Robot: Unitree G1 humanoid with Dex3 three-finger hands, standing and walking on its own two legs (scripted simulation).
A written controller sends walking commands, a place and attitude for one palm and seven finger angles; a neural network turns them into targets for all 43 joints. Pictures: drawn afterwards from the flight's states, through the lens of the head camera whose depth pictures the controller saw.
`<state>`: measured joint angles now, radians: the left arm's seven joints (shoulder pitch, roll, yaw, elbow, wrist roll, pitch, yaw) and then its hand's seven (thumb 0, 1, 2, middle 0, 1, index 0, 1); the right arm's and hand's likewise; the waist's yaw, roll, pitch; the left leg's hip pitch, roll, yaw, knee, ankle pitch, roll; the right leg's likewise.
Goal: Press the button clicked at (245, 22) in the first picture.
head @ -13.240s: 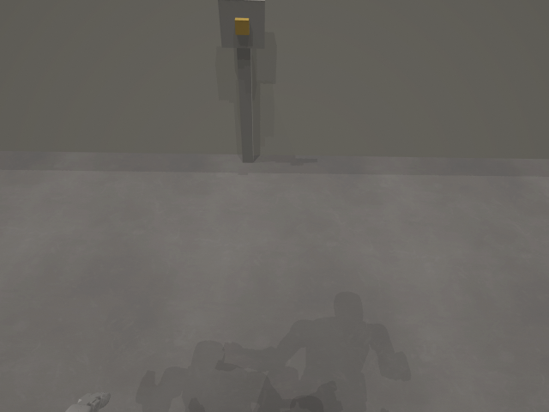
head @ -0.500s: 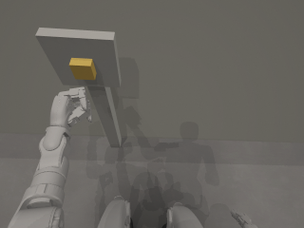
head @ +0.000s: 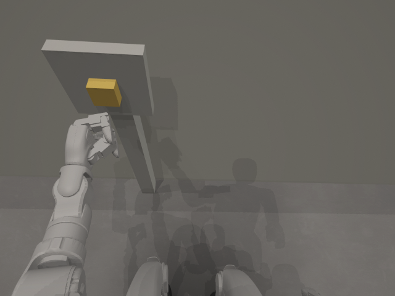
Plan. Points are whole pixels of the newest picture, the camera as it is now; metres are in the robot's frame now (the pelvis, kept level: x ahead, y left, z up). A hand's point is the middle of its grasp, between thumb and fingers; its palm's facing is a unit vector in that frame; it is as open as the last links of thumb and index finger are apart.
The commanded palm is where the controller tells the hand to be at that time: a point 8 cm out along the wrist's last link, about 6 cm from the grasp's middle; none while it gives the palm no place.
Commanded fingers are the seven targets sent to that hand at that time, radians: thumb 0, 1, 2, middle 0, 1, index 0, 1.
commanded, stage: aim a knuckle at the button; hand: left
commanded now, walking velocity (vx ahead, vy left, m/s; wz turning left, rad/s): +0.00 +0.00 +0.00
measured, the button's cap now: (105, 91) +0.51 +0.20 +0.07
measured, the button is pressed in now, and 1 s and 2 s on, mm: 0 0 8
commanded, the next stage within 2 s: press the button with the knuckle in 0.30 s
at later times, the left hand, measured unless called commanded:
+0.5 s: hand (117, 138) +0.42 +0.17 +0.03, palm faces +0.02 -1.00 -0.04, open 3.1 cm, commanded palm +0.40 +0.22 +0.04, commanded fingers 0.00 0.90 0.90 -1.30 -1.50 -1.30 -1.50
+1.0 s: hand (117, 124) +0.45 +0.18 +0.03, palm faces +0.02 -1.00 -0.03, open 3.1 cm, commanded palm +0.44 +0.22 +0.04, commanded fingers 0.00 0.90 0.90 -1.30 -1.50 -1.30 -1.50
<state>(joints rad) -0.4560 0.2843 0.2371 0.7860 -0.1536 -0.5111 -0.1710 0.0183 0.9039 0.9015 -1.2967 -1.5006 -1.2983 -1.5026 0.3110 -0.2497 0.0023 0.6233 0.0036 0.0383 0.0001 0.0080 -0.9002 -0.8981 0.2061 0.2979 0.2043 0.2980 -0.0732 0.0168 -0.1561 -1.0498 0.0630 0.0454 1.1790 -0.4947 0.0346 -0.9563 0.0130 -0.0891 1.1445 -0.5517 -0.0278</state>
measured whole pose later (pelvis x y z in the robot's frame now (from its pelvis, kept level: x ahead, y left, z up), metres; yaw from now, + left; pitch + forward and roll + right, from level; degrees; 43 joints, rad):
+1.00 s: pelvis +0.00 +0.00 -0.01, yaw +0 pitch +23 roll -3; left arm -0.69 0.36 0.31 1.03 -0.12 -0.52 -0.20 0.01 0.89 0.91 -1.30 -1.50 -1.32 -1.50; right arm 0.32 -0.25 0.01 0.64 0.00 0.06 0.00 0.01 -0.90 -0.90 0.21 0.30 0.20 0.30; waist -0.11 0.02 -0.15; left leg -1.12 0.07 0.03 1.22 -0.50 0.03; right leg -1.02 0.02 -0.10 1.18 -0.56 -0.03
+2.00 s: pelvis -0.05 +0.00 -0.03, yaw +0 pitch +25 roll -6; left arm -0.96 0.49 0.29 1.24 -0.06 -0.48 -0.15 0.03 0.89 0.90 -1.30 -1.50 -1.56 -1.50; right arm 0.35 -0.27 0.06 0.67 -0.03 -0.01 -0.02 0.00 -0.90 -0.90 0.21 0.30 0.21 0.30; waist -0.19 0.03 -0.14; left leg -1.30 0.06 -0.02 1.30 -0.44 0.04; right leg -1.17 0.02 -0.14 1.24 -0.51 -0.03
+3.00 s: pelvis +0.01 +0.00 +0.00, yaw +1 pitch +20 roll -3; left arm -0.35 0.26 0.18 0.67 -0.18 -0.49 -0.19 0.02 0.90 0.90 -1.30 -1.50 -1.30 -1.50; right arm 0.21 -0.25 0.00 0.59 0.01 0.03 -0.01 0.01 -0.90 -0.90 0.21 0.30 0.20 0.30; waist -0.04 0.02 -0.16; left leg -1.04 0.05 0.02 1.19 -0.51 0.03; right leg -0.93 0.01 -0.10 1.15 -0.57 -0.02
